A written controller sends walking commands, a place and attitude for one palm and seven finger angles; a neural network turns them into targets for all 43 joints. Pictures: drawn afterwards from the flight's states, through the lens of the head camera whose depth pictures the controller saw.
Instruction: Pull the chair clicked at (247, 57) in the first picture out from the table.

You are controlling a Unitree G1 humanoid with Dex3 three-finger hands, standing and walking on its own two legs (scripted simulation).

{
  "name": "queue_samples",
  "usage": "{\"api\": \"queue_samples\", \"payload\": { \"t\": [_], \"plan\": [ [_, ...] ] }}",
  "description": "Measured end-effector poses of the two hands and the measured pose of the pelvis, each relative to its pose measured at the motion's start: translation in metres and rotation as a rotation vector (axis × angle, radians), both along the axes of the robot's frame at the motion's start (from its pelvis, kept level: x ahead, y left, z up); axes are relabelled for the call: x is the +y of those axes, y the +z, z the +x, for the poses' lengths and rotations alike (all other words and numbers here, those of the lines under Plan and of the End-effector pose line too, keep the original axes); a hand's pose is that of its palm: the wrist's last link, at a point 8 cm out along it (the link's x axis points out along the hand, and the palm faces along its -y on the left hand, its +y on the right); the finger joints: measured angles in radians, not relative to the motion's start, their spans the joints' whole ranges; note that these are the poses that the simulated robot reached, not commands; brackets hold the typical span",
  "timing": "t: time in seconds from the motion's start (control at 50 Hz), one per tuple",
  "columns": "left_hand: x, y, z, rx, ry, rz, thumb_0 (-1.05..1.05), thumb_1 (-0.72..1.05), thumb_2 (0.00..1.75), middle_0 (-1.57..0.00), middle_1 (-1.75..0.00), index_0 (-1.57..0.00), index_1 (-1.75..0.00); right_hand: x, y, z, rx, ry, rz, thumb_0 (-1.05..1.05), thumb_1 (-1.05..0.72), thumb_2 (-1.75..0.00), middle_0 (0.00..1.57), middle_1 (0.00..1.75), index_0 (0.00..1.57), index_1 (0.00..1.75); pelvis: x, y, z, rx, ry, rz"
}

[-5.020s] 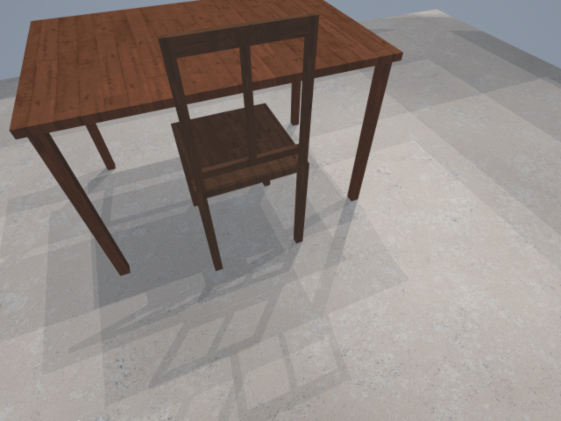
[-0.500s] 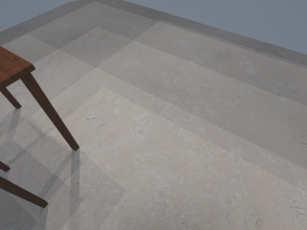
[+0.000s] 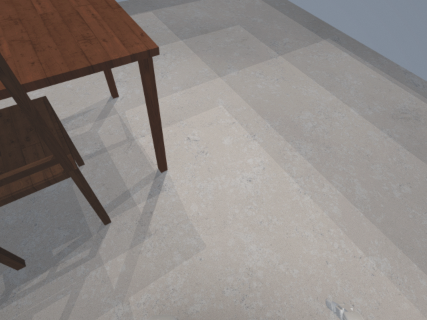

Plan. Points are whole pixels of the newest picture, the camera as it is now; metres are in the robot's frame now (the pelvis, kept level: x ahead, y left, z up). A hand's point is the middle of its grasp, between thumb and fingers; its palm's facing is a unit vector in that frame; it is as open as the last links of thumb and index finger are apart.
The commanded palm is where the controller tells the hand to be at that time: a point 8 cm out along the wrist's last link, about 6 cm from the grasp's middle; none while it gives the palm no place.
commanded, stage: turn to face it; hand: left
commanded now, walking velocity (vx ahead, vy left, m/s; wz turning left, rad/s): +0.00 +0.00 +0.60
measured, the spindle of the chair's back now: out of the picture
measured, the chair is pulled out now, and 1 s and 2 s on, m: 0.00 0.00 0.00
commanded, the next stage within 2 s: take the last steps up to it in 1.02 s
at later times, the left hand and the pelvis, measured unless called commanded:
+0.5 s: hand out of the picture +0.04 +0.20 -0.12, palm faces +0.29 -0.91 -0.29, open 7.3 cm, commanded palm none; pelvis -0.01 -0.02 +0.01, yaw +17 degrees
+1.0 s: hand out of the picture -0.12 +0.24 -0.16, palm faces +0.54 -0.80 -0.26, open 7.4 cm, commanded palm none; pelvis -0.04 +0.03 +0.02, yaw +30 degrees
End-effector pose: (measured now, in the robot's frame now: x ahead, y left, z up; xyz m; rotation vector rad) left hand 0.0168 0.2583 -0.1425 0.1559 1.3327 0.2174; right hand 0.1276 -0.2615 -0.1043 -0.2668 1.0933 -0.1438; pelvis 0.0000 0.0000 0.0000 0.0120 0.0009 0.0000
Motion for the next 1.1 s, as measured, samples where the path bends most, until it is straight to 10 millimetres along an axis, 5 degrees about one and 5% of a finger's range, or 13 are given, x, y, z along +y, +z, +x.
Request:
{"api": "queue_samples", "payload": {
  "t": [0.2, 0.4, 0.62, 0.8, 0.86, 0.98, 1.1],
  "plan": [
    [0.03, 0.026, 0.012, -0.1, 0.075, 0.045, 0.01, 0.91, 0.9, -0.2, -0.3, -0.2, -0.3, 0.031, 0.006, -0.013, 0.056, 0.068, 0.015, 0.0, -0.9, -0.9, 0.2, 0.3, 0.2, 0.3, 0.009, 0.016, -0.007, -0.007, 0.104, -0.031],
    [0.003, 0.045, 0.03, -0.254, 0.112, 0.107, 0.01, 0.91, 0.9, -0.2, -0.3, -0.2, -0.3, 0.008, -0.026, -0.032, 0.146, 0.099, 0.069, 0.0, -0.9, -0.9, 0.2, 0.3, 0.21, 0.3, -0.018, 0.007, -0.012, 0.002, 0.228, -0.01],
    [-0.022, 0.044, -0.041, -0.179, 0.259, 0.075, 0.01, 0.91, 0.9, -0.2, -0.3, -0.21, -0.3, 0.007, -0.016, -0.009, 0.189, 0.23, 0.039, 0.0, -0.91, -0.9, 0.19, 0.3, 0.2, 0.3, -0.02, 0.017, -0.017, -0.015, 0.377, 0.018],
    [0.003, 0.003, -0.138, -0.035, 0.439, 0.017, 0.01, 0.91, 0.9, -0.2, -0.3, -0.21, -0.3, 0.078, -0.009, 0.038, 0.079, 0.417, -0.021, 0.0, -0.91, -0.9, 0.19, 0.3, 0.2, 0.3, 0.016, 0.0, -0.034, -0.003, 0.47, -0.005],
    [0.011, 0.003, -0.16, 0.025, 0.476, 0.018, 0.01, 0.91, 0.9, -0.2, -0.3, -0.21, -0.3, 0.1, 0.0, 0.041, 0.044, 0.452, -0.019, 0.0, -0.91, -0.9, 0.19, 0.3, 0.2, 0.3, 0.022, 0.005, -0.038, -0.009, 0.48, -0.014],
    [0.019, 0.019, -0.168, -0.001, 0.515, 0.027, 0.01, 0.91, 0.9, -0.2, -0.3, -0.2, -0.3, 0.126, 0.006, 0.034, 0.059, 0.499, 0.006, 0.0, -0.9, -0.9, 0.2, 0.3, 0.2, 0.3, 0.027, 0.018, -0.043, -0.017, 0.519, -0.028],
    [0.011, 0.029, -0.153, -0.06, 0.525, 0.047, 0.01, 0.91, 0.9, -0.2, -0.3, -0.2, -0.3, 0.126, -0.006, 0.022, 0.104, 0.51, 0.045, 0.0, -0.9, -0.9, 0.2, 0.3, 0.21, 0.3, 0.021, 0.019, -0.043, -0.019, 0.557, -0.015]
  ]
}}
